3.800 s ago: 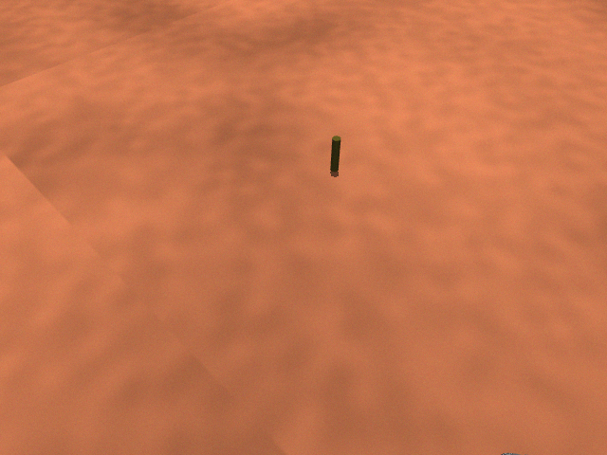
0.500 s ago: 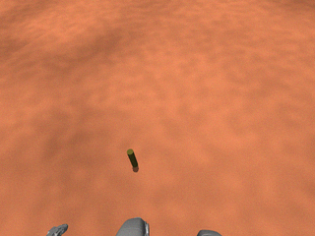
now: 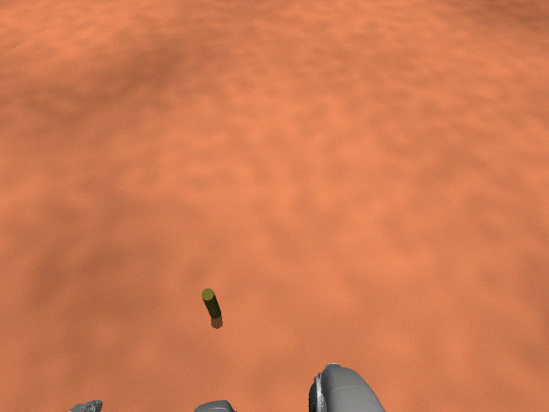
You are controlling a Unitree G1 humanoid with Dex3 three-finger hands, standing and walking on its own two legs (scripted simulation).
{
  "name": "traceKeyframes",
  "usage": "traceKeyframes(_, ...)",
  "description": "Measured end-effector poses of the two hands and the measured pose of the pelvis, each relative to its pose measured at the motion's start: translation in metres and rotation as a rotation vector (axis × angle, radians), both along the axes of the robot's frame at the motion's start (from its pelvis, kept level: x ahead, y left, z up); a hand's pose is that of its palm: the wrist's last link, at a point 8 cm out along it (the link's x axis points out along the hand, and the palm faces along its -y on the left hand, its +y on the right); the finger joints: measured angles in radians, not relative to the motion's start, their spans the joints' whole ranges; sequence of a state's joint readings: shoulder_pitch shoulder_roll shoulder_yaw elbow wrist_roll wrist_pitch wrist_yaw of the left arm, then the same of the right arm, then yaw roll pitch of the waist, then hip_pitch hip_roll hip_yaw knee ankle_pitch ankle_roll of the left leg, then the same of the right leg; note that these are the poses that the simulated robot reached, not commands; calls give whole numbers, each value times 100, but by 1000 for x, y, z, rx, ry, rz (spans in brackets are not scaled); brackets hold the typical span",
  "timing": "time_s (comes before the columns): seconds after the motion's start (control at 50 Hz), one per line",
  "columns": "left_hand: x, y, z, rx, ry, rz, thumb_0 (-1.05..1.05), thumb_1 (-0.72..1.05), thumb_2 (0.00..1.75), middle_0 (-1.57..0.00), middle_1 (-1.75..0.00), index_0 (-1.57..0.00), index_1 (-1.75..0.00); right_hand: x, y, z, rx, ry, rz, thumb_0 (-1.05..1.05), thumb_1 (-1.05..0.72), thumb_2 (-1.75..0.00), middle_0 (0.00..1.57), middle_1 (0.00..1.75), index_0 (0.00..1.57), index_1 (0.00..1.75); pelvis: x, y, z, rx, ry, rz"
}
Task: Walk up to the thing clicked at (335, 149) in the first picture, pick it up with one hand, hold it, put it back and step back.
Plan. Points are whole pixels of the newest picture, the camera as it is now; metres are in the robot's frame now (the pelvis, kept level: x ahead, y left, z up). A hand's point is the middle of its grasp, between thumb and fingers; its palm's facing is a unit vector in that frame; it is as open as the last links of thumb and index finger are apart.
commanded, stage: walk up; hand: left
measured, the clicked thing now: (212, 304) +0.49 +0.21 -0.66
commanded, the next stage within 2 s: none
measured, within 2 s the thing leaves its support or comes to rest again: neither
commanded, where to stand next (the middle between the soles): +0.08 -0.01 m, yaw +0 degrees
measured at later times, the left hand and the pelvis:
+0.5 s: hand (132, 403) +0.15 +0.24 -0.14, palm faces -0.01 -0.95 -0.31, open 7.4 cm; pelvis +0.04 -0.01 +0.01, yaw +1 degrees
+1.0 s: hand out of the picture +0.12 +0.24 -0.14, palm faces +0.04 -0.94 -0.33, open 7.4 cm; pelvis +0.05 -0.01 +0.02, yaw +2 degrees
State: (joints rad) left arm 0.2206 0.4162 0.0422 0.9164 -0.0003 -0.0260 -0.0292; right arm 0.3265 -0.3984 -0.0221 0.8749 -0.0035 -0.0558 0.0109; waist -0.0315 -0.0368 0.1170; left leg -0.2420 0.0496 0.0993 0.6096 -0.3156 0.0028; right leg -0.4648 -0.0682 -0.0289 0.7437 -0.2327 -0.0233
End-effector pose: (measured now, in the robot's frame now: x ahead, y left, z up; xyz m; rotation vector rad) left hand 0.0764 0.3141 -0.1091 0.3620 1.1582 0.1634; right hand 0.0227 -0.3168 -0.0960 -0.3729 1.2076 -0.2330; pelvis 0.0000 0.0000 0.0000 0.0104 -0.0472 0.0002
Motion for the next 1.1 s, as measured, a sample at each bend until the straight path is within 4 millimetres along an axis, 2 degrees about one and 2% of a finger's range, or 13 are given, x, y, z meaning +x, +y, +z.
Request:
traceKeyframes(0.08, 22, -15, -5, 24, -24, 2, 1, 91, 90, -20, -30, -20, -30, 25, -7, -26, 32, 6, -12, 0, -90, -89, 21, 30, 21, 30, 11, -12, -12, -5, 2, -5)
traceKeyframes(0.16, 37, -30, -3, 11, -41, -14, 1, 91, 90, -20, -30, -20, -30, 48, -2, -36, 58, -5, -4, 1, -90, -89, 21, 30, 20, 30, 14, -14, -12, -5, 6, -1)
traceKeyframes(0.22, 48, -35, -4, -3, -52, -15, 1, 91, 90, -21, -30, -20, -30, 58, 3, -36, 68, -11, 6, 0, -90, -89, 21, 30, 20, 30, 14, -13, -11, 8, 8, 2)
traceKeyframes(0.38, 61, -38, 0, -54, -45, 16, 1, 91, 90, -21, -30, -21, -30, 63, 10, -19, 64, 34, 12, 0, -90, -89, 21, 30, 21, 30, 29, -8, 5, 7, 19, 8)
traceKeyframes(0.6, 54, -23, 4, -49, 10, 76, 1, 91, 90, -20, -30, -20, -30, 89, 8, -1, 33, 25, 7, 0, -90, -89, 21, 30, 21, 30, 40, -5, 16, -3, 10, 17)
traceKeyframes(0.84, 36, -20, 8, -32, 64, 120, 1, 91, 90, -20, -30, -20, -30, 123, 15, -1, 62, -13, 31, 0, -90, -89, 21, 30, 20, 30, 49, -6, 20, -5, 10, 25)
traceKeyframes(1.1, 41, -28, 10, -35, 65, 129, 1, 91, 90, -20, -30, -20, -30, 124, 17, -6, 81, 18, 29, 0, -90, -89, 21, 30, 21, 30, 56, -10, 21, -8, 17, 36)
